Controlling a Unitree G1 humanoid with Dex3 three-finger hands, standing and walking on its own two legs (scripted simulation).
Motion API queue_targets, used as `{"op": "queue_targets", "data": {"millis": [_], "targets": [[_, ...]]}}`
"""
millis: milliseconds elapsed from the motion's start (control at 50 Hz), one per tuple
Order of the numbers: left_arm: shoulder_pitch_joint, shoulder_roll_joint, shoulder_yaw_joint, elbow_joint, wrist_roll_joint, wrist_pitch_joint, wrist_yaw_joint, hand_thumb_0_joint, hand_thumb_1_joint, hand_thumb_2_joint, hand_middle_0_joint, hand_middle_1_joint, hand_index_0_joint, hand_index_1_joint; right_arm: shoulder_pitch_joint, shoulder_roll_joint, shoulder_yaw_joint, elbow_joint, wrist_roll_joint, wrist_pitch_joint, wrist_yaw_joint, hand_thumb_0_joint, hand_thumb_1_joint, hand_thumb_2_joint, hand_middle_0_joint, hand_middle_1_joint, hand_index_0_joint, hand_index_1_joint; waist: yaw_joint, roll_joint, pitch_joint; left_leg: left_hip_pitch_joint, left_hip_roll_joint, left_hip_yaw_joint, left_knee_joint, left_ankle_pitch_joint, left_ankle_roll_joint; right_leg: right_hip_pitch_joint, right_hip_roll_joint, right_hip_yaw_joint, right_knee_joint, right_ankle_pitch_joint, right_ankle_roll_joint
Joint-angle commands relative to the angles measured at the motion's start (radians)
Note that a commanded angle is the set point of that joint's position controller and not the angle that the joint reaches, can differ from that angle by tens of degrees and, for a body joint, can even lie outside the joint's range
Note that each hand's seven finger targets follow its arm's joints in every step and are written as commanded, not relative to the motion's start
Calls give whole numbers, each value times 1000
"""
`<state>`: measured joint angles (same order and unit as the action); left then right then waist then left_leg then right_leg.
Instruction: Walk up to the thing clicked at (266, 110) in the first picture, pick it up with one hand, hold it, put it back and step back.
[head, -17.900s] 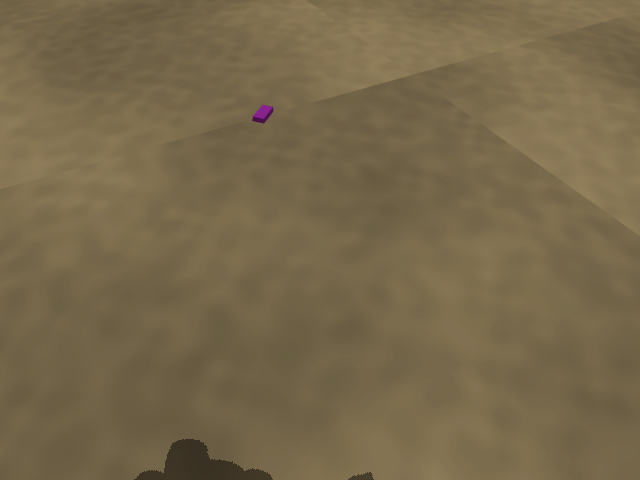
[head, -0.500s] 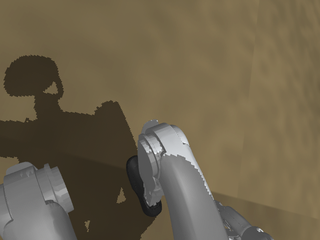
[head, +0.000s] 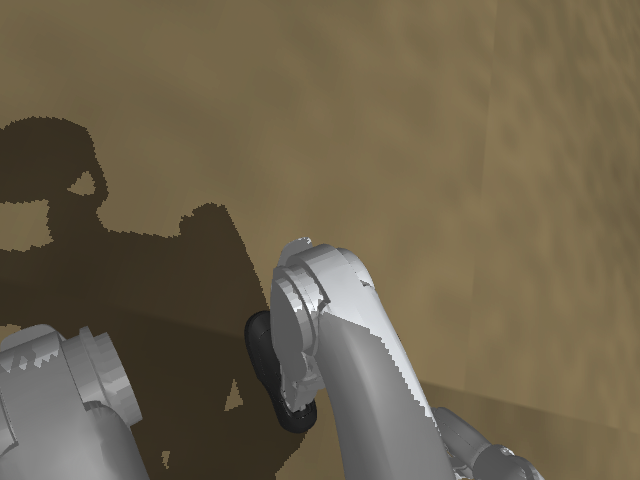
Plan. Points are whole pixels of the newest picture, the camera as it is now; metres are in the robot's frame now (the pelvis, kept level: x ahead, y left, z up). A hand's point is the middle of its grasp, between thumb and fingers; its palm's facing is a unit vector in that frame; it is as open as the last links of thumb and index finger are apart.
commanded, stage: rest palm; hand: left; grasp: from above
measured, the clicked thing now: out of the picture +0.45 +0.37 -0.28
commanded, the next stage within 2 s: close in 0.30 s
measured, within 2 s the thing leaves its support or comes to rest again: neither
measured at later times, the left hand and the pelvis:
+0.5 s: hand out of the picture +0.42 +0.35 -0.26, palm faces -0.46 -0.19 -0.87, open 14.3 cm; pelvis +0.00 +0.00 +0.00, yaw +0 degrees
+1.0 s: hand out of the picture +0.43 +0.36 -0.25, palm faces -0.45 -0.18 -0.87, open 12.6 cm; pelvis +0.00 +0.00 +0.01, yaw +0 degrees
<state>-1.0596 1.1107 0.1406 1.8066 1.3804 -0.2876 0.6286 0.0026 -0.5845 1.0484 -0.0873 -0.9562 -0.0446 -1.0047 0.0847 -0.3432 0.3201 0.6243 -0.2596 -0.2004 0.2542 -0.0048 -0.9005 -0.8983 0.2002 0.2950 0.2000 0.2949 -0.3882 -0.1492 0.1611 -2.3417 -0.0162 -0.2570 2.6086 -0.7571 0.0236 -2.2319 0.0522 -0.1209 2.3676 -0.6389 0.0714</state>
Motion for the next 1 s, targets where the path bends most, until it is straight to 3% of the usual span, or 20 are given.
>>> {"op": "queue_targets", "data": {"millis": [0, 20, 80, 160, 240, 280, 380, 480, 600, 660, 680, 720, 780, 820, 900, 960, 980], "targets": [[-221, 206, -3, -80, -44, 4, 41, 0, -607, 1057, -75, -966, -27, -1014, 142, -351, -99, 9, 1, -18, -8, 0, -896, -904, 200, 300, 199, 300, -55, 513, -534, 451, 43, 58, -338, 207, -28, 266, 18, -155, -134, 196, -74], [-228, 207, -13, -89, -40, 6, 38, 0, -595, 1039, -70, -979, -31, -1018, 143, -357, -102, 8, 4, -21, -10, 0, -897, -904, 200, 300, 199, 300, -56, 521, -531, 452, 43, 61, -336, 199, -28, 262, 17, -150, -135, 195, -74], [-267, 251, 15, -139, -51, 0, 37, 0, -595, 1042, -74, -977, -33, -1017, 156, -360, -98, 17, 3, -23, -6, 0, -897, -904, 200, 300, 199, 300, -35, 578, -599, 510, 47, 43, -348, 267, -37, 273, 15, -156, -117, 233, -77], [-210, 226, 0, -99, -49, 4, 35, 0, -611, 1052, -73, -958, -23, -1009, 151, -354, -87, 12, -2, -25, 2, 0, -896, -904, 200, 300, 199, 300, -43, 577, -595, 525, 50, 45, -328, 323, -42, 302, 19, -160, -109, 278, -74], [-211, 253, 13, -95, -56, 7, 31, 0, -608, 1051, -76, -964, -27, -1013, 153, -355, -87, 23, 3, -27, -1, 0, -897, -904, 200, 300, 199, 300, -32, 569, -567, 481, 44, 67, -320, 297, -34, 312, 18, -151, -126, 265, -75], [-184, 232, -2, -83, -60, 10, 25, 0, -609, 1055, -79, -968, -29, -1019, 154, -358, -86, 13, 2, -28, -1, 0, -898, -905, 200, 300, 199, 300, -40, 533, -542, 456, 43, 77, -312, 271, -26, 319, 21, -150, -141, 252, -73], [-212, 270, 22, -134, -82, -4, 27, 0, -588, 1042, -85, -962, -38, -1010, 170, -368, -88, 22, 6, -28, -6, 0, -897, -904, 200, 300, 199, 299, -37, 536, -595, 487, 46, 69, -320, 289, -27, 354, 20, -155, -149, 260, -75], [-219, 266, 17, -152, -84, -16, 30, 0, -473, 982, -170, -892, -124, -938, 173, -363, -87, 31, 5, -26, -9, 0, -890, -901, 200, 299, 200, 299, -43, 574, -628, 525, 49, 69, -307, 330, -30, 365, 20, -160, -141, 289, -75], [-212, 252, -6, -105, -70, -6, 28, 0, -394, 913, -203, -881, -176, -909, 154, -367, -93, 26, 7, -15, -20, 0, -889, -900, 200, 299, 200, 299, -47, 553, -539, 464, 46, 75, -331, 250, -31, 333, 21, -158, -160, 234, -79], [-217, 237, -14, -128, -65, 1, 21, 0, -356, 877, -214, -874, -198, -891, 170, -373, -92, 24, 5, -15, -16, 0, -888, -900, 200, 299, 200, 299, -49, 556, -558, 492, 48, 68, -328, 294, -32, 321, 18, -161, -144, 265, -78], [-216, 251, 0, -117, -68, 1, 23, 0, -336, 862, -225, -873, -212, -886, 170, -373, -94, 22, 5, -13, -15, 0, -888, -899, 200, 300, 200, 300, -47, 571, -571, 510, 50, 58, -343, 303, -36, 315, 18, -167, -143, 261, -80], [-208, 229, -11, -107, -75, 1, 10, 0, -301, 833, -236, -858, -232, -862, 161, -362, -84, 17, 7, -20, -8, 0, -885, -898, 200, 299, 200, 299, -52, 552, -537, 508, 51, 47, -341, 289, -39, 288, 10, -171, -134, 245, -74], [-236, 267, 4, -144, -75, -2, 7, 0, -287, 818, -247, -855, -244, -857, 154, -364, -86, 12, 11, -15, -11, 0, -887, -899, 200, 300, 200, 300, -37, 587, -594, 532, 51, 48, -346, 302, -40, 314, 12, -160, -138, 254, -79], [-229, 268, 3, -142, -74, -4, 4, 0, -257, 801, -284, -821, -275, -829, 154, -364, -85, 14, 9, -15, -10, 0, -888, -900, 200, 300, 200, 300, -38, 574, -583, 510, 49, 56, -336, 287, -35, 320, 13, -158, -143, 247, -77], [-210, 260, -1, -119, -67, -5, 7, 0, -208, 762, -307, -817, -309, -814, 155, -365, -95, 18, 8, -7, -19, 0, -889, -900, 200, 300, 200, 300, -40, 566, -564, 489, 48, 67, -347, 258, -34, 319, 19, -156, -156, 234, -81], [-241, 245, -12, -174, -60, -7, 3, 0, -169, 730, -321, -811, -333, -798, 184, -372, -102, 20, 4, -10, -15, 0, -889, -899, 200, 300, 200, 300, -49, 593, -568, 501, 46, 70, -341, 289, -34, 310, 18, -158, -153, 258, -81], [-217, 237, -6, -132, -69, -5, 2, 0, -155, 725, -329, -807, -343, -793, 170, -365, -98, 20, 7, -9, -16, 0, -889, -899, 200, 299, 200, 299, -44, 563, -577, 507, 49, 63, -341, 292, -35, 318, 18, -160, -156, 256, -81]]}}
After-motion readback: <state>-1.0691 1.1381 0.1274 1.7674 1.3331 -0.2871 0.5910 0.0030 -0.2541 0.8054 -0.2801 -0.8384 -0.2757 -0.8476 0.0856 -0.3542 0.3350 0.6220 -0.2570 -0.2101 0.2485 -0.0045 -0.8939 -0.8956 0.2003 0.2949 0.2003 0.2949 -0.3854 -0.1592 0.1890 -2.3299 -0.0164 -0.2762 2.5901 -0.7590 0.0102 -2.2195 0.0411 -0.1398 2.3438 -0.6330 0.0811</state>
